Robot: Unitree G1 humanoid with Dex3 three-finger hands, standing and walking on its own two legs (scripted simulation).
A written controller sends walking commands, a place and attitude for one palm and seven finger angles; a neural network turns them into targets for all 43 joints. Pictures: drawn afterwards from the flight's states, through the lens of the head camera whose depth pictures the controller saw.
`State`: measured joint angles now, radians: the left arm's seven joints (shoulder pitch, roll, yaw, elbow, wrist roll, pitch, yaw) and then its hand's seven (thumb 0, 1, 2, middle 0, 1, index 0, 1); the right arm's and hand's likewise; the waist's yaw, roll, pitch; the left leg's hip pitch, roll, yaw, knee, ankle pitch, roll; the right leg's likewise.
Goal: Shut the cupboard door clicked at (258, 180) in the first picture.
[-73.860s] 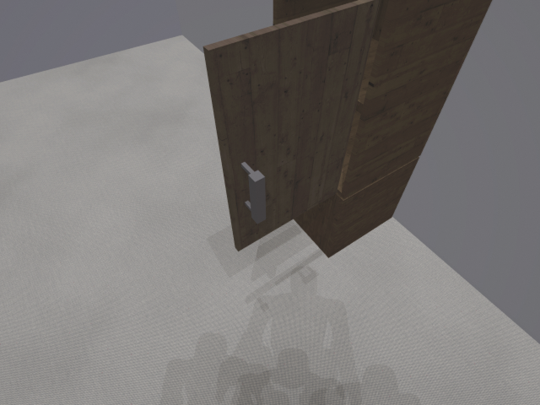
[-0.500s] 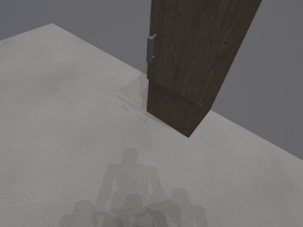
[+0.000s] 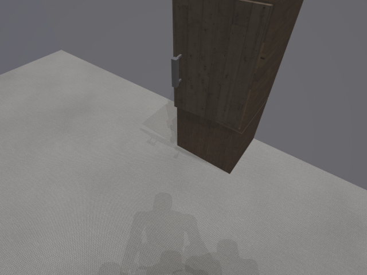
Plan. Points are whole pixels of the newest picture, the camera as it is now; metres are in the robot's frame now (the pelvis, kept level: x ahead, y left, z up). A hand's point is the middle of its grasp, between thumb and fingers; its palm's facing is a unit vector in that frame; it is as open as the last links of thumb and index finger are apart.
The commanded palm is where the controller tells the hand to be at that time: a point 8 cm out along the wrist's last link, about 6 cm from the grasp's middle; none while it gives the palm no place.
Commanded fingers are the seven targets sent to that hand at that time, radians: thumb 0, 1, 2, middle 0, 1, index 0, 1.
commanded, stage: let the arm hang, fingers relaxed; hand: left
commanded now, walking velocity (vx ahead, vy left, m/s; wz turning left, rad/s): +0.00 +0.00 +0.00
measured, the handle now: (177, 70) +1.02 +0.08 -0.09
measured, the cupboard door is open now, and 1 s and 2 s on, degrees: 6 6 6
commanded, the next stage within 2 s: look to check the result in 0.14 s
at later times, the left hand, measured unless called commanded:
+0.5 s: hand out of the picture +0.01 +0.17 -0.17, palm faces +0.02 -0.98 -0.22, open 7.3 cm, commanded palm none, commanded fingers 0.00 0.90 0.90 -0.20 -0.30 -0.20 -0.30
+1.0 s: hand out of the picture +0.06 +0.16 -0.17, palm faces +0.04 -0.97 -0.22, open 7.3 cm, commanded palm none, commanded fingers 0.00 0.90 0.90 -0.20 -0.30 -0.20 -0.30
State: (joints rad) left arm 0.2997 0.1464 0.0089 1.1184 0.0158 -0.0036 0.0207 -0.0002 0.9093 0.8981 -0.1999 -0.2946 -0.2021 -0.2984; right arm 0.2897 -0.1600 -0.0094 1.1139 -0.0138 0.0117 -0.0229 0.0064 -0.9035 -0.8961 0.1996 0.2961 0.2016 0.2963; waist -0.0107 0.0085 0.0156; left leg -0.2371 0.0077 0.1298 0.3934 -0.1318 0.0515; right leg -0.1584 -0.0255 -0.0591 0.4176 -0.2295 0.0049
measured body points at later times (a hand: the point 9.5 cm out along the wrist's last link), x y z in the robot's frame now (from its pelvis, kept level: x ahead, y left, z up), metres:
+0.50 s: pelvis +0.02 -0.01 +0.00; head +0.03 -0.02 +0.45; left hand +0.01 +0.22 -0.15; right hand +0.02 -0.24 -0.16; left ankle +0.06 +0.09 -0.74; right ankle +0.00 -0.12 -0.74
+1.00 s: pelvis +0.04 -0.02 +0.00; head +0.06 -0.03 +0.45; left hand +0.06 +0.22 -0.15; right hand +0.07 -0.27 -0.16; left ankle +0.06 +0.09 -0.74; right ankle +0.00 -0.12 -0.74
